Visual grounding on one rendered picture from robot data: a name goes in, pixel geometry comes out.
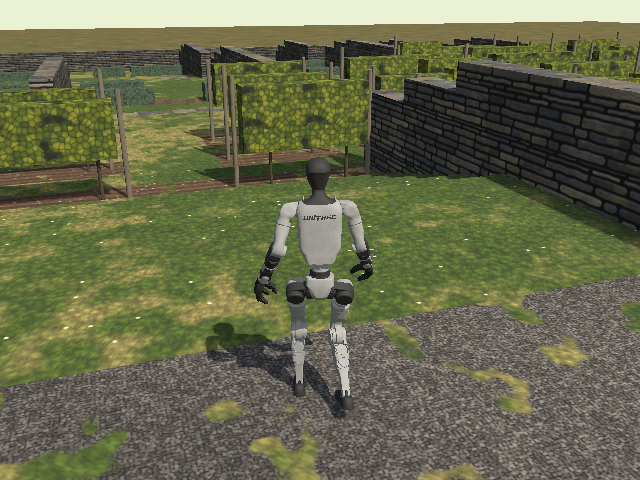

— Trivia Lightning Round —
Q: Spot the robot right hand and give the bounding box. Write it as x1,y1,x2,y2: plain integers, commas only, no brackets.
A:
350,264,373,281

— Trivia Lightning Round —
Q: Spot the robot left thigh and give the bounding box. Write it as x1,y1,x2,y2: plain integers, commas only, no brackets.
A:
286,278,307,340

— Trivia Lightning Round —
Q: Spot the right robot upper arm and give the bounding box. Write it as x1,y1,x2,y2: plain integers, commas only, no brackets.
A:
339,200,367,253

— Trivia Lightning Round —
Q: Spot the left robot upper arm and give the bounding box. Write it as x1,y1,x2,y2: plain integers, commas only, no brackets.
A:
270,201,298,258

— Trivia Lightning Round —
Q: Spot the robot left forearm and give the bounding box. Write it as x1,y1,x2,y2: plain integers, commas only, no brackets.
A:
258,242,280,284

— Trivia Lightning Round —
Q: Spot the robot right forearm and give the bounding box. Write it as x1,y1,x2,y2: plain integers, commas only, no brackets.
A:
356,238,372,269

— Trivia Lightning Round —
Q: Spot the robot head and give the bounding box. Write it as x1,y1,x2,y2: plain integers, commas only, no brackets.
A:
302,157,336,205

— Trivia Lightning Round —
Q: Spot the robot left hand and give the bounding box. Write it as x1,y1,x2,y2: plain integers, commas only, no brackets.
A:
254,278,277,304

